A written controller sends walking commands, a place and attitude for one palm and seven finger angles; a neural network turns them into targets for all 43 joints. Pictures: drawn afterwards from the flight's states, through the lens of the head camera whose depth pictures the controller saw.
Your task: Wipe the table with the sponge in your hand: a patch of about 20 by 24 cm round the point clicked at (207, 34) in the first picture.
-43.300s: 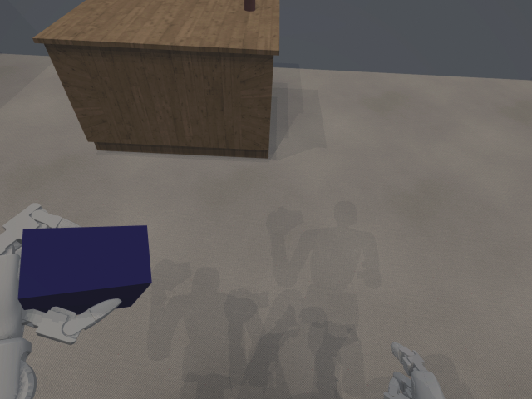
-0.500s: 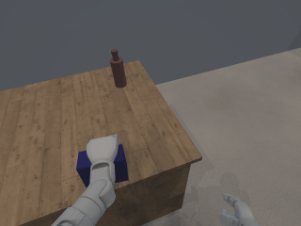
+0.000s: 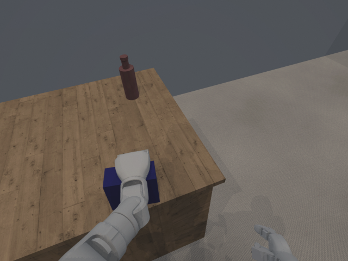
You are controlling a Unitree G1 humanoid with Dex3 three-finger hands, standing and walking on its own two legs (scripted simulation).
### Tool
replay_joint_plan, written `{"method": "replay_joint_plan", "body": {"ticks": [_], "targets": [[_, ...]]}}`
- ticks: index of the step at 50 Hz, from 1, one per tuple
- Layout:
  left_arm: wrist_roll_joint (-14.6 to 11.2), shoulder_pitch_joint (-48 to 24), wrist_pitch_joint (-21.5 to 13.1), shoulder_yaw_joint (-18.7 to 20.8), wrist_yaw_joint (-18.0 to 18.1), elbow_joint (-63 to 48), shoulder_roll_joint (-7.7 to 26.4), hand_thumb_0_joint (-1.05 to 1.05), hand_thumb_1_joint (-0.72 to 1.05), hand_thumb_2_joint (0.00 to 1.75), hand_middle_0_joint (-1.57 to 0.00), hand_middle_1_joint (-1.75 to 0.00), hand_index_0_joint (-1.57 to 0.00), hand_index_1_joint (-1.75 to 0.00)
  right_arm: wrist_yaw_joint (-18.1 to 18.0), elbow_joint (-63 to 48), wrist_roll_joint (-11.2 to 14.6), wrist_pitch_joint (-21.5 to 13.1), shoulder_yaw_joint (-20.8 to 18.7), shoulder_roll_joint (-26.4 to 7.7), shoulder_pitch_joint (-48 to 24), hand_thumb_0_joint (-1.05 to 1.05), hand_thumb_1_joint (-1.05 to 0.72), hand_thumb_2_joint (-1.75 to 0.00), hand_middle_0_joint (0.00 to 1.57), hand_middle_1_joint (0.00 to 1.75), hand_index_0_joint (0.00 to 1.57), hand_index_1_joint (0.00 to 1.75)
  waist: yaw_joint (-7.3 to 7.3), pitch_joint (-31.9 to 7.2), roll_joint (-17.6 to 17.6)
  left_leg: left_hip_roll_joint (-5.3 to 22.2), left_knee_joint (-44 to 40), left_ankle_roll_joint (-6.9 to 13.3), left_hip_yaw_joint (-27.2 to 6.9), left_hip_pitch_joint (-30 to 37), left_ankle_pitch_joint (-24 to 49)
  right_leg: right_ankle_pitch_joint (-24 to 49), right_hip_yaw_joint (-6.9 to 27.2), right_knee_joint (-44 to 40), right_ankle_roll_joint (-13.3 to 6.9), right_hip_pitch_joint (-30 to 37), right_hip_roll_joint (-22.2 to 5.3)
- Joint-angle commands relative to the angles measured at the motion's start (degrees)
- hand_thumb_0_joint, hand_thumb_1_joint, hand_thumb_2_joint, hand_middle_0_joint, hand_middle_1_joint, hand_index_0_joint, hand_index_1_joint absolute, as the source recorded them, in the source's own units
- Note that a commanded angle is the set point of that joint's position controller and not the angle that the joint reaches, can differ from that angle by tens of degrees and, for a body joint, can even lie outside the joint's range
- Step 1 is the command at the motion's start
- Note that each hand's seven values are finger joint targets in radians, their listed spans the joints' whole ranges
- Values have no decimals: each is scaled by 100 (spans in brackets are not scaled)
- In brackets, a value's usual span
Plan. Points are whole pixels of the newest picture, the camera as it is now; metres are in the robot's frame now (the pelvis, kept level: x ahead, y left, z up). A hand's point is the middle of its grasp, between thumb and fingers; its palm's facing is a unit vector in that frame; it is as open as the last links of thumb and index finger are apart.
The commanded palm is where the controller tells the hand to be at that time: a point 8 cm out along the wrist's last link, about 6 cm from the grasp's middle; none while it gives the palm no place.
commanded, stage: wipe forward along the third lane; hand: left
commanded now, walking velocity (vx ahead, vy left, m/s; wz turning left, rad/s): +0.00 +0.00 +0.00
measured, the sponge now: (134, 189) +0.32 +0.16 -0.06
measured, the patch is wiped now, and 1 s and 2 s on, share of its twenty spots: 0.80 0.95 1.00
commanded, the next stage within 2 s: wipe back along the third lane in 1.54 s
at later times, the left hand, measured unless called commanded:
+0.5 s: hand (139, 164) +0.37 +0.15 -0.01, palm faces -0.09 -0.02 -1.00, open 10.1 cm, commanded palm +0.36 +0.15 +0.02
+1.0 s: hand (136, 149) +0.43 +0.17 -0.01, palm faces -0.10 +0.00 -0.99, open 10.1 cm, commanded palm +0.41 +0.18 +0.03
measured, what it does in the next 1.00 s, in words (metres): stands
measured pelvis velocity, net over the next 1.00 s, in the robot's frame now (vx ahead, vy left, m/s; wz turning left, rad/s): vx -0.02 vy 0.00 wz -0.02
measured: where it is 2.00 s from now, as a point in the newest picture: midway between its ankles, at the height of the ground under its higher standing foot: outside the picture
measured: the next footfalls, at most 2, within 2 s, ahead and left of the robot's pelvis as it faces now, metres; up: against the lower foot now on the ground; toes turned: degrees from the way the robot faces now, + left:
none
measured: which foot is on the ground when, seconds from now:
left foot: down 0.00-1.00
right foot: down 0.00-1.00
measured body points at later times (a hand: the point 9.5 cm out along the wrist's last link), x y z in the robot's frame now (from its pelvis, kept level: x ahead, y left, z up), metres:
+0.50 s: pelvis -0.02 -0.01 -0.01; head +0.01 -0.03 +0.44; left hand +0.37 +0.14 +0.04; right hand +0.11 -0.25 -0.15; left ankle -0.01 +0.12 -0.73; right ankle +0.01 -0.06 -0.73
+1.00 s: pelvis -0.02 +0.00 -0.01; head +0.04 -0.02 +0.43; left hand +0.43 +0.16 +0.04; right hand +0.07 -0.27 -0.15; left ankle -0.01 +0.12 -0.73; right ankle +0.01 -0.06 -0.73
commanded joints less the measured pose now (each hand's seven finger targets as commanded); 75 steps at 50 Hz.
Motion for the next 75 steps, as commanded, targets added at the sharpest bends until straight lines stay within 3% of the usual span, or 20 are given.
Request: {"method": "replay_joint_plan", "body": {"ticks": [1,4,5,6,10,14,15,22,25,26,30,35,39,46,48,55,60,65,68,75], "targets": [[68,-1804,-169,305,145,-459,86,0,10,130,-120,-160,-120,-160,-103,-814,-20,-227,-134,-533,-954,0,-90,-90,20,30,20,30,-199,-1186,-945,-114,-234,186,119,-64,779,1676,555,-504,153,994,-385],[185,-2302,-239,305,193,-96,94,0,10,130,-120,-160,-120,-160,-150,-718,-23,-257,-134,-523,-852,0,-90,-90,20,30,20,30,-351,-913,-935,-101,-213,191,114,-177,518,1282,591,-577,169,640,-387],[189,-2346,-263,580,218,-67,335,0,10,130,-120,-160,-120,-160,-170,-696,-37,-258,-133,-540,-854,0,-90,-90,20,30,20,30,-259,-1012,-797,-102,-262,174,85,-197,508,1230,645,-589,123,660,-355],[192,-2394,-284,470,240,27,225,0,10,130,-120,-160,-120,-160,-183,-703,-45,-276,-124,-517,-793,0,-90,-90,20,30,20,30,-318,-1069,-820,-101,-222,187,136,-198,501,1226,573,-551,163,688,-388],[165,-2525,-340,878,366,417,520,0,10,130,-120,-160,-120,-160,-242,-630,-85,-307,-125,-526,-703,0,-90,-90,20,30,20,30,-278,-1238,-844,-90,-188,155,119,-436,404,1177,637,-520,170,690,-384],[218,-3020,-322,826,448,932,509,0,10,130,-120,-160,-120,-160,-296,-546,-83,-345,-100,-531,-555,0,-90,-90,20,30,20,30,-497,-984,-956,-68,-122,162,174,-683,46,610,676,-599,252,343,-428],[215,-3054,-342,1096,475,1017,769,0,10,130,-120,-160,-120,-160,-312,-520,-102,-362,-114,-559,-508,0,-90,-90,20,30,20,30,-436,-1068,-914,-61,-127,163,141,-743,50,586,705,-578,233,378,-414],[162,-3311,-350,1253,602,1531,941,0,10,130,-120,-160,-120,-160,-329,-444,-123,-477,-121,-596,-174,0,-90,-90,20,30,20,30,-544,-1425,-829,-28,58,177,218,-1064,-3,638,712,-430,304,375,-455],[120,-3345,-351,1552,620,1636,1328,0,10,130,-120,-160,-120,-160,-323,-457,-122,-520,-130,-649,-89,0,-90,-90,20,30,20,30,-513,-1615,-874,-40,99,181,207,-1305,-2,721,795,-380,327,556,-475],[148,-3483,-360,1401,625,1674,1232,0,10,130,-120,-160,-120,-160,-333,-436,-117,-528,-125,-648,-52,0,-90,-90,20,30,20,30,-618,-1513,-905,-24,127,195,232,-1322,-49,656,806,-395,352,440,-480],[152,-3680,-369,1354,600,1807,1169,0,10,130,-120,-160,-120,-160,-293,-437,-98,-608,-142,-666,87,0,-90,-90,20,30,20,30,-682,-1466,-856,-13,135,213,215,-1411,-105,604,709,-379,354,289,-459],[182,-4012,-448,1630,621,1949,1655,0,10,130,-120,-160,-120,-160,-316,-369,-108,-702,-150,-737,292,0,-90,-90,20,30,20,30,-754,-1583,-801,1,214,231,214,-1570,-179,434,743,-338,375,236,-458],[209,-4050,-436,1658,613,2145,1811,0,10,130,-120,-160,-120,-160,-314,-339,-112,-750,-129,-769,422,0,-90,-90,20,30,20,30,-815,-1562,-796,9,291,234,258,-1701,-233,402,805,-360,407,198,-475],[256,-4418,-472,1763,563,2318,2049,0,10,130,-120,-160,-120,-160,-285,-313,-114,-819,-128,-807,681,0,-90,-90,20,30,20,30,-899,-1834,-558,29,357,248,241,-1732,-71,815,683,-178,413,212,-448],[244,-4419,-463,1647,538,2392,1876,0,10,130,-120,-160,-120,-160,-266,-315,-116,-827,-119,-806,708,0,-90,-90,20,30,20,30,-948,-1834,-525,31,379,250,258,-1699,3,1007,657,-168,415,162,-438],[254,-4723,-536,1867,493,2467,2212,0,10,130,-120,-160,-120,-160,-243,-279,-136,-865,-129,-878,915,0,-90,-90,20,30,20,30,-1030,-2068,-653,38,475,266,234,-1777,301,1641,600,-11,431,320,-433],[376,-4652,-552,1759,472,2533,1995,0,10,130,-120,-160,-120,-160,-160,-264,-165,-834,-165,-871,1034,0,-90,-90,20,30,20,30,-1044,-2158,-425,48,567,265,230,-1623,637,2061,486,116,378,138,-392],[298,-4813,-554,1927,514,2620,2198,0,10,130,-120,-160,-120,-160,-142,-254,-184,-830,-159,-918,1106,0,-90,-90,20,30,20,30,-1080,-2190,-528,68,582,262,212,-1695,674,2086,431,162,389,119,-373],[426,-4743,-519,1990,558,2801,2385,0,10,130,-120,-160,-120,-160,-131,-229,-219,-825,-154,-964,1213,0,-90,-90,20,30,20,30,-1082,-2131,-549,56,636,266,216,-1792,638,2019,420,189,382,37,-356],[444,-5404,-470,1948,525,2957,2459,0,10,130,-120,-160,-120,-160,-97,-197,-212,-861,-148,-999,1288,0,-90,-90,20,30,20,30,-1210,-2072,-165,118,602,256,98,-1637,568,1438,261,222,329,-481,-299]]}}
